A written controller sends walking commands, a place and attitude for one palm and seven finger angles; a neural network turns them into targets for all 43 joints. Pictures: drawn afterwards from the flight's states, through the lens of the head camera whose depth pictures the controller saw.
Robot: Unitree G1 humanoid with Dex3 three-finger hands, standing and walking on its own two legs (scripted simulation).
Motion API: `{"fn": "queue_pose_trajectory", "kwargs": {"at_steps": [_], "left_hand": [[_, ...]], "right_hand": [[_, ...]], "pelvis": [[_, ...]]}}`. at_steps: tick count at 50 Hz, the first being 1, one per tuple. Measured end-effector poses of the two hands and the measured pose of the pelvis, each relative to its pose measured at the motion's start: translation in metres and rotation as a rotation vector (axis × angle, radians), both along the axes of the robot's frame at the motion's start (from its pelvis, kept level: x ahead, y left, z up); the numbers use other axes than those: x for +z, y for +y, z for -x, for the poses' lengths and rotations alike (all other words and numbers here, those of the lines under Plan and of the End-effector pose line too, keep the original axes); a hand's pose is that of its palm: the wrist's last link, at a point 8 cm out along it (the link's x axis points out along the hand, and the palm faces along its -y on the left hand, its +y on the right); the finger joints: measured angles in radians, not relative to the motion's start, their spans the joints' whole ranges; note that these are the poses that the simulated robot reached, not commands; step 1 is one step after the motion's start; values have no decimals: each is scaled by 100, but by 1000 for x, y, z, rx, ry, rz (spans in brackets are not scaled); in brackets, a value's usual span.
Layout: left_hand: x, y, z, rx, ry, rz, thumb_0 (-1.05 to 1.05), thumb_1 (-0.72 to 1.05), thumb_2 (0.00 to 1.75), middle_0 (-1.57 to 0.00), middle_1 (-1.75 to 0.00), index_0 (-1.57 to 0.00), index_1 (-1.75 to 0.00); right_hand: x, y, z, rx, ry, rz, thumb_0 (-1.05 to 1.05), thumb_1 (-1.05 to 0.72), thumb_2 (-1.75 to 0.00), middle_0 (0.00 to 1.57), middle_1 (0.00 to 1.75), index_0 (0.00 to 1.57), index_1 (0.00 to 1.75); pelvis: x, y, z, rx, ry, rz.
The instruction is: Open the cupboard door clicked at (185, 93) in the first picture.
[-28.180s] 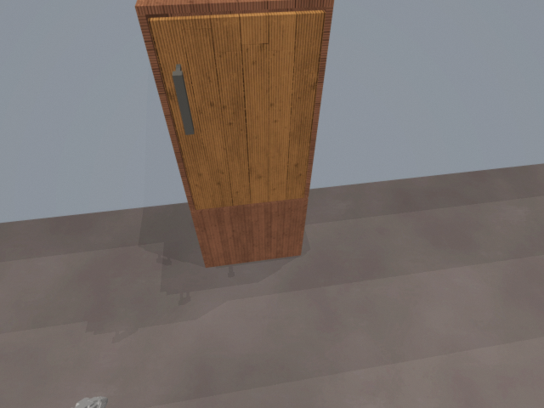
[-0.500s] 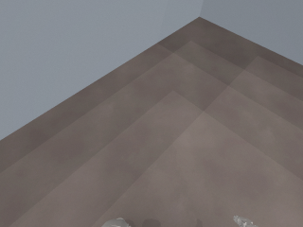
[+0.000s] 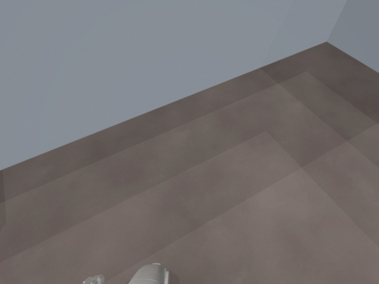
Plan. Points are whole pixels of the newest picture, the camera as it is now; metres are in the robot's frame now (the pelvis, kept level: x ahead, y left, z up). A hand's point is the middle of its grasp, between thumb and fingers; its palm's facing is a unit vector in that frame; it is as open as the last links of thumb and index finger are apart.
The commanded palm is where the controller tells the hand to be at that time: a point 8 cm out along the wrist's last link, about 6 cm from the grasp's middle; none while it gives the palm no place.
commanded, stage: turn to face it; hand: left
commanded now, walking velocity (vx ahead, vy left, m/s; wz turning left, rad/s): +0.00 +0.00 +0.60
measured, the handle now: out of the picture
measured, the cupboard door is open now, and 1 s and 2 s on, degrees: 43 43 43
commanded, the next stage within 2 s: take the last steps up to it in 1.94 s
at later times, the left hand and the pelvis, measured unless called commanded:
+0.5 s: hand out of the picture +0.07 +0.23 -0.16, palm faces +0.29 -0.91 -0.29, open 7.4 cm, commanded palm none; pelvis +0.02 -0.02 -0.01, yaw +17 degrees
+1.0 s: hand out of the picture -0.03 +0.22 -0.18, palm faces +0.57 -0.79 -0.24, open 7.4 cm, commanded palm none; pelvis +0.03 +0.00 +0.00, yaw +33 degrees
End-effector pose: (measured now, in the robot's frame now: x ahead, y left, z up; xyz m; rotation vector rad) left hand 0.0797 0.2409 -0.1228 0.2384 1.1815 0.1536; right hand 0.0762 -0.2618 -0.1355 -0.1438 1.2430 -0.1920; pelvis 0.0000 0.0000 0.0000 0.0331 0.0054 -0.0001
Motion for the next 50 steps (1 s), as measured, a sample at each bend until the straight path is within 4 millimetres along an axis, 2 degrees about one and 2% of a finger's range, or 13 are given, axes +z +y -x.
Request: {"fn": "queue_pose_trajectory", "kwargs": {"at_steps": [4,9,13,18,22,25,28,32,35,38,43,46,50], "left_hand": [[-11,0,22,66,27,42,0,91,90,-20,-30,-20,-30],[-36,21,51,168,74,72,0,90,90,-20,-30,-21,-30],[-32,37,59,223,100,49,1,91,90,-20,-30,-20,-30],[-14,44,50,266,36,22,1,91,90,-20,-30,-20,-30],[-3,39,40,284,-14,-7,1,91,90,-20,-30,-20,-30],[0,30,36,300,-56,-36,1,91,90,-20,-30,-20,-30],[1,17,43,322,-60,-54,0,91,90,-20,-30,-20,-30],[2,-1,61,371,-22,-25,0,91,90,-20,-30,-20,-30],[-4,-11,75,413,0,12,0,91,90,-20,-30,-20,-30],[-14,-15,93,465,16,49,0,91,90,-20,-30,-20,-30],[-40,-5,131,563,67,86,1,90,90,-20,-30,-20,-30],[-37,3,142,608,93,74,1,91,90,-20,-30,-20,-30],[-21,12,141,646,55,46,1,91,90,-20,-30,-20,-30]], "right_hand": [[8,10,-28,79,-17,16,0,-91,-90,20,30,20,30],[8,32,-66,186,-85,53,0,-91,-90,20,30,20,30],[16,43,-72,230,-95,66,0,-91,-90,20,30,20,30],[17,44,-67,268,-43,55,0,-90,-90,20,30,20,30],[9,34,-66,286,-2,35,0,-90,-90,21,30,20,30],[-4,22,-72,297,18,18,0,-90,-90,21,30,20,30],[-12,13,-83,319,32,12,0,-90,-90,21,30,20,30],[-6,13,-101,360,37,16,0,-91,-90,20,30,20,30],[2,24,-117,409,27,19,0,-91,-90,20,30,20,30],[7,43,-136,476,4,30,0,-91,-90,20,30,20,30],[7,80,-165,582,-85,52,0,-91,-90,20,30,20,30],[14,92,-168,617,-104,58,0,-91,-90,20,30,20,30],[17,98,-166,653,-78,53,0,-90,-90,20,30,20,30]], "pelvis": [[0,3,-4,53,2,-1],[-15,16,-6,117,3,20],[-9,16,-6,155,2,38],[1,10,-9,204,4,53],[1,-2,-14,251,7,55],[-6,-15,-20,290,15,38],[-10,-22,-21,327,3,27],[-3,-24,-25,381,-6,17],[0,-23,-27,423,-5,5],[-2,-17,-27,463,-5,5],[-17,-3,-24,521,-5,23],[-12,-2,-23,547,-5,34],[-3,-3,-25,584,-3,48]]}}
